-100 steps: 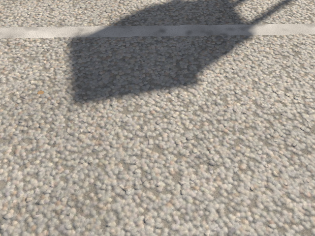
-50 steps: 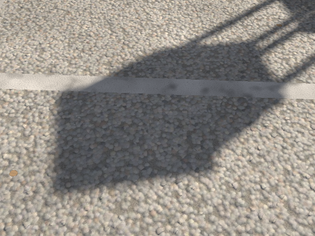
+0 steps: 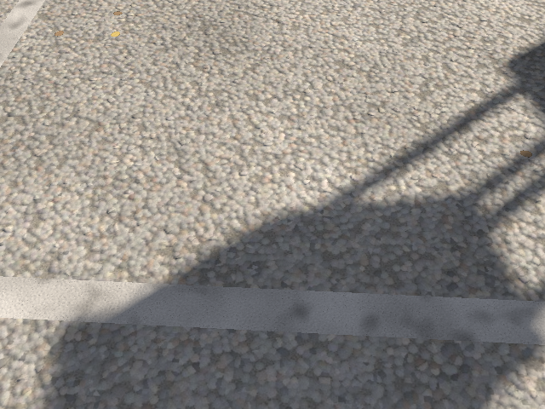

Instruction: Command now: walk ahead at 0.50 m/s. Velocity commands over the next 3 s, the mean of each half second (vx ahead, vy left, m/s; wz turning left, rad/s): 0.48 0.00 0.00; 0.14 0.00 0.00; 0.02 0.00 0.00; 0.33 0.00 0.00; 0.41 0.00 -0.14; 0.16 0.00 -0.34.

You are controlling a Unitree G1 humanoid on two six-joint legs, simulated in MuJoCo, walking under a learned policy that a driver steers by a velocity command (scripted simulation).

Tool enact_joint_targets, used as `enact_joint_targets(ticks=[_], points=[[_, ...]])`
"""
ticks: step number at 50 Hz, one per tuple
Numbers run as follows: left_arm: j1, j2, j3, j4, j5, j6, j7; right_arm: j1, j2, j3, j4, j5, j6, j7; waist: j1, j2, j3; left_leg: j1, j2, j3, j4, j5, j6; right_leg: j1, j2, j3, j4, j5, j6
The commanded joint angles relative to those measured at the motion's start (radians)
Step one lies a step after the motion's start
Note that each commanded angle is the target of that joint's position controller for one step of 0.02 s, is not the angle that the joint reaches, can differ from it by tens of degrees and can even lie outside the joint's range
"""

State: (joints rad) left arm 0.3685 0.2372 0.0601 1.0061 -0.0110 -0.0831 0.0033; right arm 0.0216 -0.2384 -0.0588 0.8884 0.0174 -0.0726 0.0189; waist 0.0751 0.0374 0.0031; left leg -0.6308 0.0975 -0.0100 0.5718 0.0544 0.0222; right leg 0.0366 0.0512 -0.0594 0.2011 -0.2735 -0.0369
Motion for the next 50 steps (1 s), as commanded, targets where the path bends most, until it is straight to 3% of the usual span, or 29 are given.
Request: enact_joint_targets(ticks=[1,3,4,5,6,7,8,9,10,11,13,15,19,23,27,29,30,31,32,33,34,36,39,41,44,46,47,48,50], points=[[0.044,0.171,0.039,-0.01,-0.006,0.008,0.01,-0.126,-0.077,-0.008,-0.096,0.006,-0.025,0.018,-0.013,-0.111,0.082,-0.037,-0.016,0.009,-0.052,-0.077,0.029,0.035,-0.319,0.132,0.005,0.365,-0.144],[0.005,0.188,0.044,-0.017,-0.008,0.016,0.012,-0.027,-0.117,-0.026,-0.076,0.005,-0.031,0.021,-0.078,-0.136,0.02,0.134,-0.063,0.048,-0.076,-0.133,0.06,0.044,-0.312,0.114,0.115,0.609,-0.119],[-0.015,0.174,0.039,-0.022,-0.009,0.021,0.012,0.118,-0.154,-0.048,-0.029,0.001,-0.031,0.017,-0.151,-0.126,-0.065,0.333,-0.097,0.076,-0.093,-0.119,0.085,0.007,-0.265,0.075,0.276,0.737,-0.094],[-0.018,0.142,0.024,-0.041,0.002,0.021,0.013,0.311,-0.22,-0.072,0.02,-0.01,-0.031,0.008,-0.218,-0.066,-0.204,0.642,0.009,-0.042,-0.051,-0.094,0.139,-0.169,-0.21,0.033,0.542,0.599,-0.059],[0.095,0.025,-0.011,-0.056,0.012,0.001,0.002,0.427,-0.32,-0.095,0.046,-0.019,-0.024,0.003,-0.181,0.181,-0.348,1.028,0.262,-0.503,-0.118,-0.229,0.303,-0.585,-0.033,0.007,0.944,0.095,0.018],[0.068,0.063,-0.006,-0.044,-0.004,-0.026,-0.005,0.433,-0.241,-0.068,0.047,-0.011,-0.021,0.005,-0.195,0.2,-0.404,1.058,0.301,-0.726,-0.259,-0.338,0.324,-0.724,-0.008,0.156,1.096,-0.301,0.01],[-0.026,0.141,0.016,-0.071,-0.032,-0.042,-0.01,0.341,-0.188,-0.051,0.033,-0.004,-0.024,0.004,-0.185,0.147,-0.249,0.937,0.266,-0.583,-0.271,-0.374,0.268,-0.82,-0.071,0.167,1.154,-0.254,-0.01],[-0.09,0.147,0.016,-0.087,-0.036,-0.046,-0.006,0.254,-0.152,-0.04,0.009,-0.007,-0.025,0.003,-0.159,0.075,-0.154,0.783,0.227,-0.446,-0.292,-0.329,0.233,-0.812,-0.129,0.137,1.12,-0.158,-0.021],[-0.121,0.141,0.022,-0.09,-0.024,-0.04,0.002,0.189,-0.12,-0.029,0.0,-0.017,-0.026,0.006,-0.128,0.026,-0.079,0.63,0.189,-0.35,-0.33,-0.262,0.215,-0.767,-0.166,0.12,1.05,-0.084,-0.019],[-0.106,0.129,0.029,-0.085,-0.014,-0.026,0.008,0.157,-0.093,-0.02,-0.002,-0.027,-0.031,0.009,-0.09,0.041,-0.048,0.529,0.154,-0.282,-0.363,-0.214,0.197,-0.698,-0.196,0.128,0.992,-0.035,-0.019],[-0.072,0.083,0.025,-0.077,-0.009,-0.001,0.011,0.165,-0.095,-0.02,0.011,-0.026,-0.035,0.011,-0.061,0.055,-0.032,0.442,0.132,-0.217,-0.414,-0.169,0.203,-0.632,-0.21,0.121,0.931,0.002,-0.01],[-0.112,0.082,0.027,-0.094,-0.002,0.009,0.014,0.201,-0.129,-0.027,0.027,-0.024,-0.039,0.0,-0.058,0.035,-0.003,0.431,0.13,-0.173,-0.446,-0.108,0.216,-0.677,-0.215,0.114,0.853,0.075,0.009],[-0.244,0.074,0.026,-0.137,0.006,0.006,0.006,0.262,-0.144,-0.027,0.048,-0.019,-0.032,-0.021,-0.087,0.021,0.026,0.477,0.105,-0.093,-0.46,-0.028,0.191,-0.738,-0.202,0.101,0.618,0.291,0.033],[-0.374,0.045,0.008,-0.171,0.007,-0.004,-0.011,0.317,-0.146,-0.022,0.073,-0.016,-0.02,-0.03,-0.126,0.018,0.056,0.482,0.066,0.0,-0.417,0.151,0.156,-0.631,-0.136,0.04,0.401,0.411,0.032],[-0.387,0.075,0.009,-0.185,0.008,-0.012,-0.032,0.337,-0.156,-0.024,0.099,-0.012,0.007,-0.037,-0.116,0.052,0.021,0.607,0.109,-0.016,-0.284,0.292,0.13,-0.57,-0.1,0.054,0.312,0.35,-0.003],[-0.263,0.124,0.028,-0.147,0.018,-0.018,-0.032,0.288,-0.171,-0.029,0.094,-0.005,0.015,-0.041,-0.039,0.057,-0.043,0.641,0.093,-0.019,-0.146,0.39,0.092,-0.419,-0.066,0.041,0.243,0.357,-0.037],[-0.168,0.177,0.045,-0.114,0.029,-0.023,-0.026,0.308,-0.157,-0.025,0.091,-0.011,0.016,-0.04,-0.01,0.008,-0.112,0.607,0.029,0.011,0.001,0.351,0.055,-0.254,-0.088,0.05,0.22,0.602,-0.061],[-0.076,0.244,0.054,-0.098,0.051,-0.021,-0.02,0.387,-0.095,-0.004,0.081,-0.038,0.008,-0.036,-0.032,-0.13,-0.265,0.379,-0.042,0.034,0.264,-0.009,0.006,0.087,-0.279,0.222,0.345,1.03,-0.148],[-0.052,0.205,0.037,-0.086,0.04,-0.007,-0.02,0.517,-0.003,0.028,0.119,-0.027,0.003,-0.027,-0.057,-0.319,-0.42,0.17,-0.149,0.003,0.557,-0.724,-0.048,0.299,-0.483,0.472,0.329,1.144,-0.321],[-0.044,0.15,0.021,-0.089,0.018,0.005,-0.026,0.485,-0.093,0.004,0.134,-0.003,0.006,-0.023,-0.028,-0.212,-0.442,0.146,-0.121,-0.105,0.644,-0.785,-0.051,0.233,-0.443,0.497,0.277,0.914,-0.311],[-0.131,0.144,0.017,-0.102,0.01,0.011,-0.024,0.382,-0.13,-0.007,0.102,0.016,0.015,-0.028,-0.035,-0.168,-0.305,0.077,-0.085,-0.081,0.656,-0.734,-0.052,0.099,-0.405,0.42,0.225,0.725,-0.27],[-0.275,0.099,-0.002,-0.126,0.023,0.016,-0.013,0.288,-0.115,-0.014,0.084,-0.001,0.049,-0.052,-0.078,-0.099,-0.144,0.118,-0.019,-0.057,0.551,-0.617,-0.062,-0.184,-0.341,0.323,0.129,0.466,-0.213],[-0.34,0.098,-0.002,-0.123,0.049,0.026,-0.006,0.324,-0.059,-0.006,0.097,-0.014,0.081,-0.07,-0.128,-0.17,-0.108,0.313,-0.019,-0.019,0.316,-0.539,-0.062,-0.395,-0.267,0.216,0.057,0.324,-0.183],[-0.329,0.104,0.0,-0.113,0.043,0.031,0.001,0.321,-0.055,-0.003,0.105,-0.017,0.086,-0.073,-0.125,-0.171,-0.137,0.385,-0.029,-0.003,0.192,-0.437,-0.055,-0.4,-0.26,0.199,0.045,0.253,-0.183],[-0.339,0.103,-0.005,-0.101,0.017,0.048,0.009,0.313,-0.06,-0.005,0.12,-0.032,0.094,-0.061,-0.142,-0.151,-0.113,0.512,-0.053,0.032,0.004,-0.236,-0.03,-0.466,-0.227,0.177,0.029,-0.105,-0.127],[-0.295,0.077,-0.015,-0.075,0.018,0.055,0.009,0.274,-0.09,-0.006,0.101,-0.051,0.096,-0.06,-0.125,-0.107,-0.027,0.499,-0.004,-0.024,-0.121,-0.25,0.008,-0.5,-0.177,0.163,0.04,-0.293,-0.039],[-0.264,0.086,-0.009,-0.072,0.022,0.058,0.01,0.246,-0.15,-0.016,0.094,-0.039,0.094,-0.065,-0.079,-0.028,0.022,0.407,0.021,-0.047,-0.151,-0.375,0.031,-0.47,-0.125,0.12,0.071,-0.259,-0.005],[-0.258,0.081,-0.009,-0.07,0.023,0.062,0.017,0.228,-0.145,-0.019,0.106,-0.029,0.086,-0.063,-0.068,0.05,0.048,0.274,0.006,-0.053,-0.194,-0.533,0.036,-0.365,-0.087,0.071,0.118,-0.162,0.013],[-0.243,0.075,-0.009,-0.058,0.023,0.066,0.025,0.194,-0.092,-0.006,0.113,-0.034,0.064,-0.06,-0.054,0.091,0.048,0.209,0.001,-0.054,-0.245,-0.524,0.003,-0.251,-0.085,0.058,0.186,-0.025,0.006]])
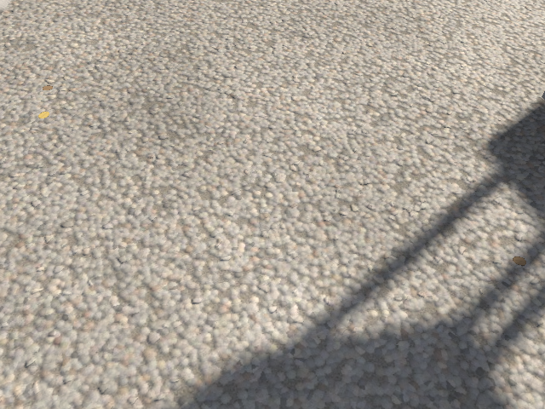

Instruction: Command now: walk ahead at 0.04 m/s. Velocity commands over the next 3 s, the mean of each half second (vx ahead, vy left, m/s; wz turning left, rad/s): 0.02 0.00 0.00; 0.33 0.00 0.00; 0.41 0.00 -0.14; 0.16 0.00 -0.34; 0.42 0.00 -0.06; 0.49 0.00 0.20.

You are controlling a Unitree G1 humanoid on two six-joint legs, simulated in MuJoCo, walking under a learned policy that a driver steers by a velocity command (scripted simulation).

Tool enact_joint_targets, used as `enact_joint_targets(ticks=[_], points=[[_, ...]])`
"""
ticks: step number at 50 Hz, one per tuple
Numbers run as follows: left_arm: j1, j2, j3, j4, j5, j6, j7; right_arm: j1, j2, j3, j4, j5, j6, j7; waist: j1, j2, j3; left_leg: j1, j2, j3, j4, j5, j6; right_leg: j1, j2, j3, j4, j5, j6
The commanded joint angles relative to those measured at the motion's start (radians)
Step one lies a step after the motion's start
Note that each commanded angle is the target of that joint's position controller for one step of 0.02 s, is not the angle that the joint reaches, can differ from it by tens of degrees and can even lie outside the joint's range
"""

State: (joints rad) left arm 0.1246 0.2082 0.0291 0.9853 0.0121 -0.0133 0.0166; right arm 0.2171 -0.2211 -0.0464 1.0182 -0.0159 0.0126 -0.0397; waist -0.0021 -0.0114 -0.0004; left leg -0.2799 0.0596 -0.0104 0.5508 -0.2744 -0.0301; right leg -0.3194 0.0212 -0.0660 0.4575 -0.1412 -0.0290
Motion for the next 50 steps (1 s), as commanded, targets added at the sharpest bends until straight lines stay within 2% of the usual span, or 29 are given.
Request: enact_joint_targets(ticks=[1,4,9,21,23,24,26,27,29,30,31,32,33,34,35,36,37,38,39,40,41,42,43,45,48,50], points=[[0.013,0.105,0.023,-0.027,0.001,-0.002,0.014,-0.01,-0.104,-0.017,-0.016,0.001,-0.03,0.001,0.026,0.136,0.046,-0.128,0.034,-0.049,-0.221,-0.144,0.043,0.116,-0.056,0.061,-0.057,-0.118,-0.008],[0.021,0.101,0.023,-0.007,0.0,-0.004,0.009,0.019,-0.103,-0.016,0.0,0.01,-0.045,0.003,0.012,0.078,0.011,-0.041,0.024,-0.035,-0.175,0.007,0.04,0.114,-0.061,0.06,-0.044,-0.022,-0.018],[0.012,0.105,0.025,0.012,-0.008,-0.003,0.006,0.043,-0.104,-0.013,0.016,0.013,-0.042,0.002,-0.004,0.033,-0.029,0.03,0.014,-0.017,-0.13,0.168,0.05,0.136,-0.065,0.056,-0.016,0.111,-0.015],[0.023,0.119,0.027,0.061,-0.013,0.016,0.018,0.039,-0.089,-0.007,0.035,0.014,-0.026,0.003,0.0,0.017,-0.015,0.059,-0.004,0.005,-0.125,0.238,0.049,0.163,-0.071,0.057,0.004,0.173,-0.007],[0.021,0.119,0.027,0.067,-0.014,0.017,0.02,0.038,-0.087,-0.006,0.038,0.013,-0.025,0.002,0.001,0.019,-0.009,0.059,-0.006,0.007,-0.129,0.229,0.048,0.164,-0.072,0.058,0.003,0.166,-0.006],[0.038,0.109,0.025,0.08,-0.014,0.019,0.02,0.06,-0.08,-0.005,0.051,0.015,-0.023,0.002,-0.001,0.023,-0.028,0.07,-0.015,0.016,-0.138,0.124,0.052,0.17,-0.058,0.042,0.005,0.062,-0.006],[0.038,0.118,0.032,0.086,-0.025,0.022,0.02,0.062,-0.107,-0.016,0.052,0.027,-0.018,-0.001,0.0,0.052,0.026,0.02,-0.016,-0.003,-0.153,-0.222,0.093,0.102,-0.019,0.006,0.046,-0.294,-0.018],[0.026,0.121,0.034,0.079,-0.026,0.017,0.02,0.061,-0.117,-0.02,0.044,0.031,-0.02,-0.002,-0.004,0.065,0.079,-0.01,0.008,-0.044,-0.177,-0.369,0.119,0.034,-0.016,0.009,0.058,-0.416,-0.025],[-0.013,0.1,0.031,0.057,-0.031,-0.012,0.014,0.111,-0.141,-0.028,0.043,0.042,-0.041,-0.002,-0.029,0.112,0.152,0.01,0.098,-0.182,-0.249,-0.503,0.176,-0.098,-0.014,0.005,0.138,-0.427,-0.03],[-0.029,0.078,0.027,0.047,-0.034,-0.03,0.006,0.147,-0.166,-0.037,0.053,0.047,-0.054,0.001,-0.038,0.169,0.164,0.052,0.175,-0.295,-0.304,-0.53,0.218,-0.153,-0.003,-0.019,0.224,-0.348,-0.027],[-0.041,0.07,0.025,0.036,-0.037,-0.046,-0.003,0.149,-0.182,-0.043,0.055,0.048,-0.065,0.003,-0.035,0.203,0.184,0.071,0.243,-0.385,-0.33,-0.502,0.254,-0.194,-0.02,-0.007,0.276,-0.292,-0.04],[-0.042,0.07,0.026,0.03,-0.04,-0.06,-0.012,0.137,-0.169,-0.041,0.049,0.046,-0.076,0.006,-0.024,0.196,0.187,0.069,0.266,-0.406,-0.322,-0.423,0.262,-0.197,-0.039,0.014,0.287,-0.283,-0.055],[-0.011,0.07,0.028,0.037,-0.042,-0.07,-0.02,0.111,-0.158,-0.039,0.039,0.045,-0.083,0.01,0.001,0.184,0.175,0.066,0.256,-0.371,-0.291,-0.332,0.249,-0.159,-0.043,0.013,0.248,-0.288,-0.068],[0.053,0.07,0.031,0.059,-0.045,-0.076,-0.024,0.07,-0.153,-0.038,0.024,0.049,-0.085,0.016,0.04,0.169,0.155,0.023,0.219,-0.298,-0.247,-0.261,0.218,-0.046,-0.032,-0.001,0.15,-0.273,-0.078],[0.159,0.087,0.043,0.102,-0.047,-0.077,-0.024,0.012,-0.147,-0.036,0.001,0.049,-0.084,0.02,0.091,0.136,0.125,-0.076,0.154,-0.202,-0.175,-0.172,0.175,0.143,-0.02,0.005,0.062,-0.216,-0.084],[0.283,0.156,0.067,0.136,-0.04,-0.08,-0.02,-0.055,-0.126,-0.028,-0.036,0.047,-0.091,0.022,0.142,0.002,0.092,-0.208,0.048,-0.058,0.062,0.014,0.109,0.307,-0.114,0.187,-0.049,-0.226,-0.122],[0.42,0.283,0.1,0.168,-0.041,-0.083,-0.028,-0.06,-0.07,-0.017,-0.079,0.041,-0.108,0.017,0.164,-0.298,0.02,-0.41,-0.093,0.086,0.427,-0.077,0.032,0.496,-0.325,0.601,-0.213,-0.237,-0.248],[0.407,0.209,0.069,0.158,-0.021,-0.096,-0.033,-0.083,-0.092,-0.022,-0.089,0.048,-0.122,0.017,0.142,-0.23,0.008,-0.533,-0.083,-0.037,0.639,-0.274,0.044,0.519,-0.412,0.773,-0.261,-0.194,-0.29],[0.337,0.151,0.049,0.138,-0.019,-0.106,-0.032,-0.065,-0.095,-0.025,-0.083,0.066,-0.131,0.027,0.095,-0.138,0.051,-0.599,-0.027,-0.078,0.741,-0.225,0.077,0.504,-0.406,0.675,-0.229,-0.139,-0.262],[0.29,0.124,0.039,0.116,-0.018,-0.11,-0.035,-0.047,-0.086,-0.023,-0.07,0.068,-0.134,0.034,0.069,-0.081,0.05,-0.606,0.011,-0.067,0.754,-0.137,0.101,0.48,-0.365,0.557,-0.224,-0.096,-0.229],[0.261,0.115,0.03,0.104,-0.019,-0.109,-0.039,-0.053,-0.092,-0.029,-0.068,0.061,-0.135,0.037,0.051,-0.042,0.074,-0.61,0.042,-0.057,0.702,-0.058,0.111,0.445,-0.338,0.46,-0.236,-0.019,-0.204],[0.25,0.092,0.019,0.099,-0.016,-0.104,-0.038,-0.062,-0.105,-0.039,-0.069,0.051,-0.131,0.04,0.038,-0.04,0.075,-0.564,0.065,-0.044,0.64,0.0,0.112,0.407,-0.299,0.369,-0.251,0.064,-0.174],[0.264,0.083,0.014,0.101,-0.013,-0.096,-0.035,-0.061,-0.095,-0.04,-0.07,0.048,-0.125,0.045,0.035,-0.061,0.07,-0.522,0.07,-0.026,0.59,0.03,0.104,0.381,-0.273,0.309,-0.264,0.116,-0.16],[0.297,0.099,0.012,0.102,-0.01,-0.085,-0.021,-0.096,-0.066,-0.036,-0.083,0.042,-0.111,0.051,0.036,-0.058,0.076,-0.503,0.064,0.009,0.491,0.083,0.074,0.355,-0.25,0.238,-0.292,0.191,-0.162],[0.296,0.142,0.018,0.086,-0.007,-0.078,-0.001,-0.24,-0.03,-0.017,-0.142,0.038,-0.104,0.054,0.055,-0.051,0.116,-0.443,0.035,0.044,0.239,0.205,0.046,0.267,-0.222,0.163,-0.338,0.198,-0.156],[0.324,0.158,0.024,0.087,-0.011,-0.078,0.004,-0.311,-0.032,-0.009,-0.167,0.043,-0.104,0.062,0.072,-0.07,0.131,-0.375,0.006,0.073,0.124,0.274,0.045,0.235,-0.218,0.132,-0.367,0.169,-0.153]])
Over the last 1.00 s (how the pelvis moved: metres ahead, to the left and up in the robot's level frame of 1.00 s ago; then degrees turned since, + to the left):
0.42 0.01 -0.01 0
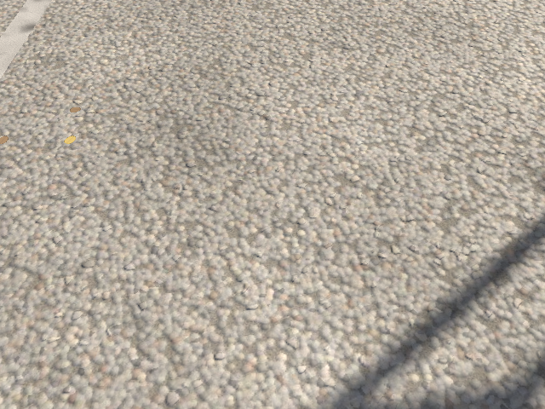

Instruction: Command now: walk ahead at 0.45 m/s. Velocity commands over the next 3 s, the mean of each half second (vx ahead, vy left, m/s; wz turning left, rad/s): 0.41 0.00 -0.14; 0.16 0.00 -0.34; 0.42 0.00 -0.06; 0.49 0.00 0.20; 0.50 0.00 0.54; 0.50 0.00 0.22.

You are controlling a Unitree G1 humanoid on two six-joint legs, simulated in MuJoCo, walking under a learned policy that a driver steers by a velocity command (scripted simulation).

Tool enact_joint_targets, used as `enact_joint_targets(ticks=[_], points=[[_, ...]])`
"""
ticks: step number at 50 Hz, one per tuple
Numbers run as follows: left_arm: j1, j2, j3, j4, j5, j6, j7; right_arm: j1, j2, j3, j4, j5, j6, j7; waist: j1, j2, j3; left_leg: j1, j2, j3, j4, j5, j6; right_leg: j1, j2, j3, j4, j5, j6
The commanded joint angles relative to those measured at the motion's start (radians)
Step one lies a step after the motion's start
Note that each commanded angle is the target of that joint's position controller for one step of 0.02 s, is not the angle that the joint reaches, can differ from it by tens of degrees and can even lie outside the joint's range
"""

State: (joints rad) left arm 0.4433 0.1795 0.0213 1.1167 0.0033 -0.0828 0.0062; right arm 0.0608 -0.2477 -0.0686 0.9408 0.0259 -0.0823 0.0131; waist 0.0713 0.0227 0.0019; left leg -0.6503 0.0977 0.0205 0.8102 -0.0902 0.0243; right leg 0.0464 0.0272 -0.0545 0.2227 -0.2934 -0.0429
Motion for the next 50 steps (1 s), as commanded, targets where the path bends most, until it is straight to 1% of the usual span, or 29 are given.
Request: enact_joint_targets(ticks=[1,4,6,7,8,9,10,11,12,13,14,15,16,17,19,22,25,29,32,33,34,35,36,37,38,39,41,44,50], points=[[0.027,0.189,0.035,-0.039,-0.007,-0.009,0.014,-0.18,-0.013,0.015,-0.1,0.003,-0.008,0.013,0.004,-0.108,0.137,0.012,-0.038,0.045,-0.169,0.108,-0.005,-0.122,-0.233,0.115,-0.14,0.315,-0.141],[0.048,0.184,0.043,-0.027,-0.02,-0.005,0.014,-0.225,-0.037,0.014,-0.13,0.008,-0.012,0.028,-0.009,-0.107,0.155,0.01,-0.039,0.022,-0.248,0.107,0.033,-0.023,-0.277,0.1,-0.112,0.377,-0.128],[0.024,0.203,0.053,-0.036,-0.018,0.002,0.014,-0.182,-0.073,0.001,-0.131,0.006,-0.017,0.034,-0.054,-0.121,0.105,0.097,-0.067,0.033,-0.272,0.06,0.065,0.042,-0.294,0.08,-0.024,0.606,-0.107],[0.01,0.216,0.059,-0.041,-0.016,0.008,0.015,-0.114,-0.101,-0.014,-0.117,0.005,-0.017,0.033,-0.096,-0.144,0.046,0.202,-0.099,0.055,-0.262,0.032,0.082,0.059,-0.292,0.067,0.066,0.794,-0.095],[-0.007,0.212,0.058,-0.048,-0.012,0.017,0.015,0.036,-0.137,-0.036,-0.073,0.005,-0.015,0.028,-0.175,-0.149,-0.043,0.392,-0.134,0.077,-0.26,0.019,0.107,0.028,-0.26,0.036,0.24,0.922,-0.073],[-0.022,0.198,0.051,-0.064,-0.005,0.02,0.014,0.215,-0.182,-0.058,-0.023,0.004,-0.01,0.019,-0.252,-0.134,-0.146,0.673,-0.075,0.006,-0.236,0.008,0.144,-0.141,-0.218,0.017,0.482,0.818,-0.04],[0.08,0.085,0.021,-0.084,-0.003,0.008,0.003,0.362,-0.273,-0.078,0.005,-0.025,-0.005,0.011,-0.215,0.093,-0.32,1.053,0.197,-0.447,-0.296,-0.213,0.287,-0.523,-0.062,-0.002,0.899,0.355,0.02],[0.071,0.056,0.01,-0.076,-0.019,-0.023,-0.007,0.363,-0.231,-0.057,0.013,-0.021,-0.003,0.014,-0.202,0.21,-0.413,1.085,0.306,-0.813,-0.522,-0.348,0.338,-0.661,0.032,0.143,1.122,-0.245,0.02],[-0.025,0.137,0.035,-0.108,-0.052,-0.043,-0.011,0.263,-0.172,-0.038,0.002,-0.011,-0.011,0.017,-0.19,0.162,-0.251,0.952,0.275,-0.699,-0.551,-0.388,0.278,-0.768,-0.03,0.193,1.206,-0.218,-0.005],[-0.101,0.165,0.04,-0.132,-0.065,-0.049,-0.006,0.17,-0.124,-0.023,-0.022,-0.012,-0.019,0.016,-0.162,0.087,-0.133,0.778,0.248,-0.525,-0.566,-0.315,0.236,-0.771,-0.087,0.161,1.187,-0.134,-0.024],[-0.129,0.161,0.048,-0.137,-0.055,-0.044,0.005,0.098,-0.092,-0.013,-0.026,-0.023,-0.03,0.021,-0.118,0.016,-0.064,0.61,0.215,-0.399,-0.598,-0.219,0.207,-0.719,-0.135,0.146,1.115,-0.049,-0.028],[-0.11,0.154,0.059,-0.128,-0.042,-0.025,0.014,0.058,-0.057,-0.003,-0.024,-0.033,-0.041,0.025,-0.076,0.03,-0.04,0.506,0.174,-0.298,-0.625,-0.154,0.176,-0.647,-0.171,0.154,1.052,-0.002,-0.034],[-0.074,0.128,0.059,-0.118,-0.041,-0.005,0.018,0.041,-0.043,0.001,-0.017,-0.041,-0.043,0.028,-0.051,0.053,-0.021,0.431,0.155,-0.225,-0.644,-0.073,0.167,-0.584,-0.178,0.161,1.023,0.011,-0.033],[-0.052,0.104,0.059,-0.11,-0.041,0.011,0.022,0.053,-0.042,0.002,-0.005,-0.046,-0.045,0.027,-0.04,0.053,-0.006,0.381,0.146,-0.164,-0.654,0.037,0.17,-0.55,-0.177,0.159,1.0,0.002,-0.028],[-0.069,0.103,0.065,-0.128,-0.035,0.03,0.03,0.071,-0.073,-0.001,0.01,-0.055,-0.049,0.013,-0.019,0.052,0.024,0.341,0.137,-0.056,-0.652,0.297,0.183,-0.569,-0.159,0.156,0.952,0.036,-0.005],[-0.162,0.12,0.072,-0.185,-0.013,0.034,0.021,0.074,-0.109,-0.006,0.005,-0.059,-0.038,-0.02,-0.019,0.042,0.024,0.372,0.122,0.053,-0.635,0.447,0.176,-0.626,-0.147,0.134,0.772,0.2,0.027],[-0.276,0.092,0.058,-0.237,-0.007,0.032,-0.005,0.097,-0.14,-0.01,-0.001,-0.047,-0.017,-0.05,-0.06,0.031,0.008,0.418,0.109,0.126,-0.61,0.467,0.159,-0.587,-0.131,0.065,0.565,0.336,0.034],[-0.358,0.116,0.06,-0.304,-0.006,0.046,-0.03,0.143,-0.17,-0.023,0.004,-0.022,0.021,-0.068,-0.091,0.032,-0.009,0.588,0.166,0.124,-0.523,0.483,0.155,-0.621,-0.107,0.029,0.452,0.263,0.022],[-0.328,0.155,0.076,-0.336,-0.008,0.048,-0.048,0.12,-0.189,-0.037,-0.021,-0.005,0.051,-0.078,-0.062,0.058,-0.03,0.652,0.186,0.124,-0.364,0.611,0.119,-0.572,-0.058,-0.013,0.389,0.115,-0.023],[-0.257,0.177,0.089,-0.326,-0.01,0.042,-0.051,0.103,-0.187,-0.038,-0.034,0.0,0.06,-0.081,-0.022,0.042,-0.062,0.644,0.156,0.147,-0.236,0.638,0.09,-0.474,-0.02,-0.034,0.301,0.164,-0.048],[-0.167,0.246,0.116,-0.314,-0.005,0.036,-0.042,0.141,-0.177,-0.035,-0.039,-0.007,0.063,-0.078,0.014,-0.034,-0.125,0.572,0.083,0.173,-0.035,0.518,0.026,-0.294,-0.023,0.032,0.204,0.427,-0.093],[-0.127,0.355,0.141,-0.321,0.006,0.041,-0.016,0.167,-0.108,-0.01,-0.073,-0.053,0.053,-0.065,-0.019,-0.244,-0.222,0.299,-0.02,0.184,0.281,-0.074,-0.043,-0.033,-0.252,0.329,0.268,0.956,-0.199],[-0.143,0.355,0.128,-0.348,0.022,0.041,-0.015,0.207,-0.076,0.007,-0.101,-0.054,0.041,-0.048,-0.058,-0.314,-0.384,0.054,-0.184,0.015,0.542,-0.65,-0.07,0.162,-0.448,0.693,0.214,0.949,-0.418],[-0.161,0.268,0.103,-0.369,0.017,0.045,-0.018,0.155,-0.13,-0.008,-0.088,-0.02,0.036,-0.031,-0.02,-0.153,-0.383,0.018,-0.115,-0.107,0.588,-0.587,-0.052,0.103,-0.399,0.591,0.183,0.805,-0.371],[-0.239,0.224,0.09,-0.384,0.006,0.045,-0.013,0.108,-0.134,-0.01,-0.097,0.003,0.04,-0.03,-0.034,-0.102,-0.279,-0.023,-0.077,-0.091,0.552,-0.503,-0.042,0.005,-0.353,0.458,0.173,0.677,-0.309],[-0.287,0.198,0.081,-0.389,-0.006,0.048,-0.01,0.096,-0.125,-0.013,-0.079,-0.006,0.052,-0.042,-0.056,-0.019,-0.196,-0.004,-0.039,-0.081,0.462,-0.448,-0.048,-0.119,-0.3,0.377,0.147,0.551,-0.25],[-0.32,0.192,0.077,-0.385,0.001,0.054,-0.002,0.107,-0.141,-0.024,-0.075,-0.026,0.077,-0.057,-0.092,-0.077,-0.15,0.121,-0.024,-0.058,0.35,-0.353,-0.058,-0.302,-0.231,0.304,0.088,0.342,-0.216],[-0.289,0.211,0.084,-0.375,0.004,0.047,0.011,0.106,-0.109,-0.015,-0.072,-0.02,0.067,-0.053,-0.08,-0.147,-0.127,0.149,-0.031,-0.029,0.164,-0.284,-0.059,-0.331,-0.204,0.312,-0.008,-0.018,-0.219],[-0.242,0.245,0.089,-0.36,-0.004,0.031,0.019,0.032,-0.114,-0.007,-0.074,-0.014,0.019,-0.029,-0.048,-0.152,-0.09,0.194,-0.041,-0.012,-0.107,-0.221,-0.031,-0.278,-0.24,0.349,-0.053,-0.165,-0.181]])
Over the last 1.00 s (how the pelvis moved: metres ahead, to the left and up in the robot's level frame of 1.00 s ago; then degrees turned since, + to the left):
0.20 -0.01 0.01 -1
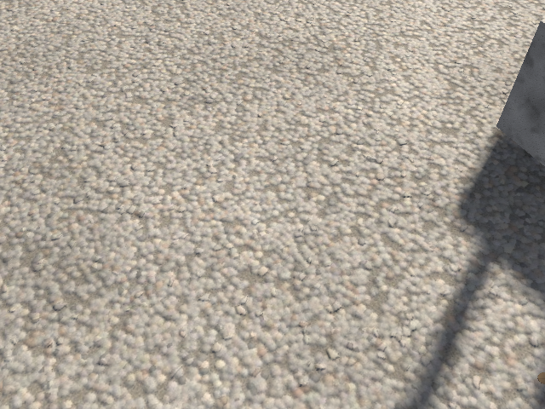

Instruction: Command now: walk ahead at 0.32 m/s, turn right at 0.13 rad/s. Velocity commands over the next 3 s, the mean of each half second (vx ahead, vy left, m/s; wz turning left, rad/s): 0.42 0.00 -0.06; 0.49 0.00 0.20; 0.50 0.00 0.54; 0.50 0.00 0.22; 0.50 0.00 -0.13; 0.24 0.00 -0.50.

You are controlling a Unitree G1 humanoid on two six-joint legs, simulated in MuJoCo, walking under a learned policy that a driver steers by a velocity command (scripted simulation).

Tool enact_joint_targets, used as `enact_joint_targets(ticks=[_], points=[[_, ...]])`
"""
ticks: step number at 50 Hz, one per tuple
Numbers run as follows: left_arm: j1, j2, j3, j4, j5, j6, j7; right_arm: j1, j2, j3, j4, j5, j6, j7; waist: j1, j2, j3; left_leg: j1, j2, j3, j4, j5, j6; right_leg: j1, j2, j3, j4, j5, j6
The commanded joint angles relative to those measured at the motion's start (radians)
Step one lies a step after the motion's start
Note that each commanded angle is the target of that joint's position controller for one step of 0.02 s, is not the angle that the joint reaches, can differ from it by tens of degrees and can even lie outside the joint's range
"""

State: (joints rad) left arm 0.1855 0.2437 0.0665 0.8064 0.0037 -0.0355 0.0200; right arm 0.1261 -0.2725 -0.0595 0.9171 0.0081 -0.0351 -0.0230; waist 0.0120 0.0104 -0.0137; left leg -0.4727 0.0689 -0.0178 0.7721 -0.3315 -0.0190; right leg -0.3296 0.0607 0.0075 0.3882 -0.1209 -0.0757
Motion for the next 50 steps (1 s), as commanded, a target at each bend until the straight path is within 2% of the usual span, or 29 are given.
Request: enact_joint_targets(ticks=[1,4,5,6,7,8,9,10,12,14,18,23,26,27,28,29,30,31,32,33,34,35,36,37,38,40,44,47,50], points=[[0.02,0.181,0.044,-0.048,-0.007,-0.015,0.003,-0.031,-0.09,-0.016,-0.046,0.006,-0.035,0.012,0.01,-0.14,-0.066,0.031,-0.015,0.033,-0.101,0.019,0.021,0.098,-0.277,0.291,-0.217,-0.356,-0.145],[0.003,0.171,0.041,-0.049,-0.022,-0.004,-0.002,0.034,-0.078,-0.015,-0.007,0.007,-0.055,0.024,-0.034,-0.123,-0.05,0.173,-0.04,0.073,-0.252,0.083,0.059,0.034,-0.254,0.265,-0.178,-0.404,-0.121],[-0.002,0.153,0.035,-0.051,-0.023,0.0,-0.003,0.08,-0.077,-0.017,0.017,0.003,-0.058,0.026,-0.055,-0.109,-0.051,0.249,-0.051,0.081,-0.294,0.084,0.072,-0.009,-0.227,0.247,-0.142,-0.421,-0.104],[-0.022,0.118,0.025,-0.059,-0.022,0.0,-0.004,0.15,-0.085,-0.021,0.043,0.001,-0.061,0.024,-0.083,-0.083,-0.052,0.335,-0.018,0.035,-0.33,0.053,0.09,-0.076,-0.191,0.219,-0.064,-0.419,-0.077],[-0.072,0.047,0.005,-0.085,-0.016,-0.003,-0.007,0.258,-0.133,-0.029,0.069,-0.007,-0.065,0.019,-0.118,0.057,-0.044,0.441,0.141,-0.18,-0.444,-0.078,0.139,-0.225,-0.106,0.118,0.19,-0.379,-0.021],[-0.087,0.026,0.004,-0.128,-0.024,-0.025,-0.011,0.296,-0.242,-0.055,0.077,-0.008,-0.059,0.019,-0.1,0.265,0.016,0.533,0.303,-0.495,-0.577,-0.287,0.244,-0.498,0.005,-0.033,0.413,-0.396,0.019],[-0.119,0.102,0.019,-0.132,-0.033,-0.046,-0.014,0.285,-0.205,-0.049,0.062,-0.021,-0.067,0.017,-0.117,0.209,0.064,0.509,0.352,-0.61,-0.612,-0.377,0.295,-0.597,-0.051,0.054,0.56,-0.401,0.014],[-0.096,0.129,0.028,-0.121,-0.039,-0.055,-0.022,0.236,-0.16,-0.036,0.042,-0.016,-0.074,0.015,-0.082,0.163,0.075,0.521,0.316,-0.546,-0.599,-0.349,0.268,-0.645,-0.088,0.087,0.614,-0.307,0.008],[-0.082,0.123,0.031,-0.1,-0.02,-0.057,-0.024,0.19,-0.136,-0.029,0.021,-0.003,-0.077,0.021,-0.06,0.129,0.063,0.513,0.253,-0.403,-0.613,-0.194,0.217,-0.629,-0.128,0.066,0.609,-0.17,0.019],[-0.111,0.097,0.028,-0.102,-0.014,-0.054,-0.025,0.208,-0.103,-0.017,0.028,-0.007,-0.076,0.02,-0.06,0.112,0.058,0.469,0.201,-0.275,-0.635,0.016,0.195,-0.55,-0.139,0.039,0.548,-0.049,0.042],[-0.183,0.041,0.011,-0.117,-0.018,-0.049,-0.032,0.257,-0.113,-0.015,0.043,-0.004,-0.068,0.01,-0.083,0.103,0.062,0.411,0.132,-0.097,-0.636,0.286,0.175,-0.416,-0.122,-0.02,0.362,0.115,0.072],[-0.314,0.032,-0.003,-0.158,-0.031,-0.053,-0.058,0.341,-0.134,-0.018,0.067,0.007,-0.055,0.008,-0.13,0.104,0.113,0.451,0.161,-0.068,-0.619,0.323,0.182,-0.339,-0.097,-0.052,0.179,0.147,0.06],[-0.324,0.06,0.001,-0.173,-0.032,-0.061,-0.073,0.347,-0.149,-0.027,0.077,0.014,-0.041,0.007,-0.1,0.118,0.119,0.527,0.205,-0.071,-0.56,0.472,0.171,-0.293,-0.085,-0.053,0.122,0.067,0.018],[-0.283,0.084,0.011,-0.165,-0.03,-0.062,-0.073,0.332,-0.162,-0.032,0.074,0.014,-0.038,0.006,-0.066,0.132,0.088,0.54,0.207,-0.059,-0.504,0.644,0.161,-0.211,-0.063,-0.065,0.111,0.041,-0.001],[-0.184,0.113,0.027,-0.139,-0.025,-0.062,-0.068,0.312,-0.171,-0.035,0.07,0.018,-0.035,0.005,-0.003,0.14,0.02,0.534,0.19,-0.028,-0.395,0.845,0.145,-0.059,-0.033,-0.09,0.097,0.045,-0.027],[-0.008,0.16,0.053,-0.084,-0.026,-0.058,-0.059,0.297,-0.16,-0.031,0.062,0.014,-0.032,0.004,0.083,0.126,-0.087,0.459,0.147,0.008,-0.211,0.921,0.119,0.189,-0.029,-0.088,0.1,0.077,-0.063],[0.197,0.232,0.074,-0.04,-0.012,-0.052,-0.043,0.284,-0.126,-0.017,0.031,-0.008,-0.037,0.004,0.156,0.016,-0.244,0.209,0.096,0.04,0.107,0.624,0.085,0.537,-0.223,0.126,0.157,0.103,-0.128],[0.237,0.29,0.076,-0.013,-0.007,-0.047,-0.049,0.414,0.023,0.026,0.018,-0.002,-0.06,0.014,0.074,-0.286,-0.418,-0.138,-0.093,0.001,0.452,-0.169,0.036,0.822,-0.466,0.632,0.015,-0.146,-0.286],[0.234,0.196,0.051,-0.013,-0.009,-0.044,-0.048,0.341,-0.088,-0.003,0.026,0.027,-0.085,0.024,0.112,-0.22,-0.383,-0.239,-0.057,-0.119,0.573,-0.232,0.051,0.772,-0.447,0.703,-0.069,-0.24,-0.261],[0.146,0.157,0.038,-0.019,-0.013,-0.045,-0.043,0.24,-0.131,-0.017,-0.01,0.048,-0.095,0.026,0.1,-0.178,-0.206,-0.313,-0.01,-0.089,0.597,-0.161,0.064,0.63,-0.417,0.527,-0.084,-0.177,-0.214],[0.074,0.132,0.028,-0.029,-0.011,-0.05,-0.041,0.191,-0.124,-0.017,-0.017,0.044,-0.096,0.019,0.068,-0.08,-0.123,-0.274,0.036,-0.069,0.553,-0.067,0.067,0.466,-0.381,0.403,-0.114,-0.077,-0.186],[0.023,0.107,0.023,-0.029,-0.001,-0.056,-0.045,0.175,-0.111,-0.023,-0.019,0.028,-0.088,0.013,0.033,-0.051,-0.064,-0.228,0.064,-0.065,0.496,-0.012,0.064,0.335,-0.347,0.317,-0.148,-0.009,-0.169],[-0.008,0.082,0.016,-0.024,0.008,-0.064,-0.047,0.203,-0.091,-0.026,-0.013,0.025,-0.071,0.012,-0.006,-0.071,-0.044,-0.166,0.088,-0.079,0.465,0.024,0.066,0.253,-0.321,0.248,-0.184,0.017,-0.156],[-0.018,0.073,0.016,-0.013,0.008,-0.071,-0.049,0.223,-0.062,-0.024,-0.01,0.026,-0.054,0.01,-0.024,-0.088,-0.031,-0.13,0.094,-0.084,0.44,0.037,0.064,0.201,-0.313,0.208,-0.218,0.017,-0.154],[-0.017,0.075,0.018,0.0,0.005,-0.079,-0.049,0.227,-0.042,-0.021,-0.012,0.028,-0.04,0.008,-0.036,-0.088,-0.011,-0.126,0.099,-0.086,0.415,0.041,0.06,0.163,-0.313,0.168,-0.244,0.032,-0.155],[-0.006,0.097,0.024,0.022,0.009,-0.087,-0.04,0.182,-0.039,-0.023,-0.038,0.023,-0.023,0.005,-0.043,-0.075,0.033,-0.179,0.099,-0.097,0.359,0.104,0.047,0.131,-0.316,0.099,-0.281,0.074,-0.154],[0.016,0.125,0.03,0.044,0.012,-0.087,-0.021,0.081,-0.044,-0.023,-0.08,0.012,-0.027,0.022,-0.026,-0.053,0.061,-0.225,0.075,-0.092,0.139,0.346,0.038,0.159,-0.284,-0.046,-0.293,0.158,-0.119],[0.055,0.148,0.033,0.058,0.004,-0.083,-0.011,-0.041,-0.025,-0.008,-0.125,0.008,-0.031,0.042,0.022,-0.036,0.091,-0.192,0.055,-0.016,-0.024,0.447,0.045,0.188,-0.282,-0.121,-0.305,0.161,-0.096],[0.119,0.168,0.04,0.083,-0.008,-0.063,-0.006,-0.127,-0.024,0.0,-0.179,0.011,-0.029,0.061,0.055,-0.027,0.115,-0.249,0.044,0.012,-0.111,0.398,0.065,0.335,-0.323,-0.15,-0.258,0.203,-0.084]])
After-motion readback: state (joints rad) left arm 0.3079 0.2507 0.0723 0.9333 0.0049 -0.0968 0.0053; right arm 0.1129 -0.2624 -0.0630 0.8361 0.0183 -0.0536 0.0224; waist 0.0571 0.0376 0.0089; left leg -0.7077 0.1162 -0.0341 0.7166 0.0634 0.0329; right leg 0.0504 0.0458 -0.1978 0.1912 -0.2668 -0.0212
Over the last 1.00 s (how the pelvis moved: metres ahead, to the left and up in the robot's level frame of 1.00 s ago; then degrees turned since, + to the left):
0.41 0.02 0.00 -16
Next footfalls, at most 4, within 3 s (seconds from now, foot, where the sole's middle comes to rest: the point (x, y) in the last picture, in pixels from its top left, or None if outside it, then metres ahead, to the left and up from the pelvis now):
0.14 left None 0.08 0.15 -0.78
0.58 right None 0.41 -0.11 -0.78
1.12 left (231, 326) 0.70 0.16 -0.78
1.62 right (266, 225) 1.04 0.08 -0.78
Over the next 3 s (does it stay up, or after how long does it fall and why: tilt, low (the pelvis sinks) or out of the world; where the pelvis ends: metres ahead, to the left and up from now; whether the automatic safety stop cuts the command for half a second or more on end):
stays up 1.44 0.41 0.00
